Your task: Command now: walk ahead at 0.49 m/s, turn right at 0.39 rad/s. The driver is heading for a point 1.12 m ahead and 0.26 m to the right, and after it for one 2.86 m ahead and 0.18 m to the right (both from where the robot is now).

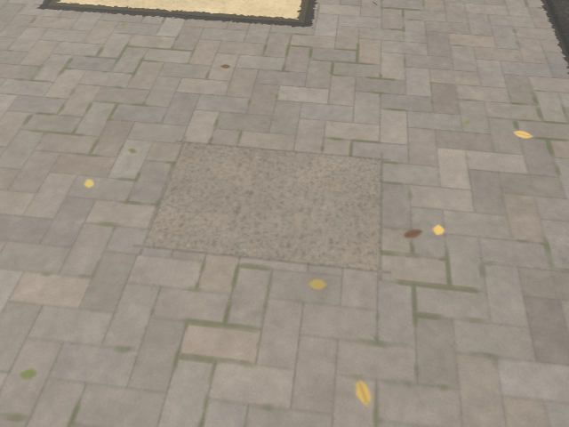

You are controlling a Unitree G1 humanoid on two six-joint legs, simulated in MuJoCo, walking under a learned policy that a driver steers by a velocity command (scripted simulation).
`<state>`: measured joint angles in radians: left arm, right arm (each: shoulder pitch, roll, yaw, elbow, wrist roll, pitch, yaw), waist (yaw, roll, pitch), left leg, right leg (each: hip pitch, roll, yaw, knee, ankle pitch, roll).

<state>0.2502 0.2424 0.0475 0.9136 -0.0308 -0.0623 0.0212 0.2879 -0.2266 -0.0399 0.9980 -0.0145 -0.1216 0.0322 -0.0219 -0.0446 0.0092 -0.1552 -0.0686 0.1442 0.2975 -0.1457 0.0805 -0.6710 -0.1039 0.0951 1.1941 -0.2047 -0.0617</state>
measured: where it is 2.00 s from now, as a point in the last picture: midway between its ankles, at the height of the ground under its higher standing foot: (395, 255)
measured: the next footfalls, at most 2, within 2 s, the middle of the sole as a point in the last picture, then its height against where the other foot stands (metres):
right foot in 0.34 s outside the picture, level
left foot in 0.82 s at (326, 365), level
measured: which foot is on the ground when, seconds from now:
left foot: down 0.00-0.32, up 0.34-0.80, down 0.82-1.00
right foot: up 0.00-0.32, down 0.34-0.84, up 0.86-1.00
